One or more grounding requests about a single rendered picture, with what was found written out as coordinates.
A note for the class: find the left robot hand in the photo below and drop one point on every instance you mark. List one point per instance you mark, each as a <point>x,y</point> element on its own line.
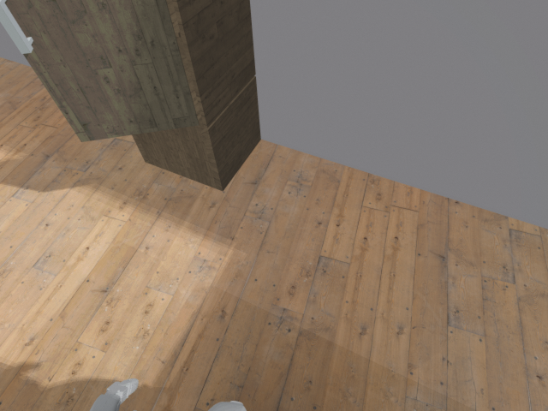
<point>115,395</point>

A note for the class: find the handle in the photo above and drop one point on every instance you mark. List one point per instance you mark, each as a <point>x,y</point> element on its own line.
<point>8,21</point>

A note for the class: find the cupboard door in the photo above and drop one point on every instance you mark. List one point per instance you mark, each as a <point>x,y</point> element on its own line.
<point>113,67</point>

